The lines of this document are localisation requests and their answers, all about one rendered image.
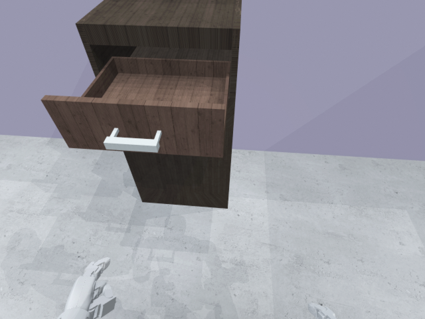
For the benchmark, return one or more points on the handle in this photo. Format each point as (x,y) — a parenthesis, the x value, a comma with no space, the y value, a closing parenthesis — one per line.
(132,144)

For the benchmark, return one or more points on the drawer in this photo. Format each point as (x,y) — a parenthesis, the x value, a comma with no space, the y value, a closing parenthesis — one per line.
(187,100)

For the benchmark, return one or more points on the left robot hand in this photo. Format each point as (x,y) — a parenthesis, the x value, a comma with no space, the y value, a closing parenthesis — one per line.
(85,292)

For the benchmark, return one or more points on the cabinet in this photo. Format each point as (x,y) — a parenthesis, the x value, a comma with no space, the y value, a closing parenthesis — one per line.
(175,29)

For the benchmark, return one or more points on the right robot hand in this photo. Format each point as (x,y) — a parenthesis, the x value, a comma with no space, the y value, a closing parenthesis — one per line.
(320,312)

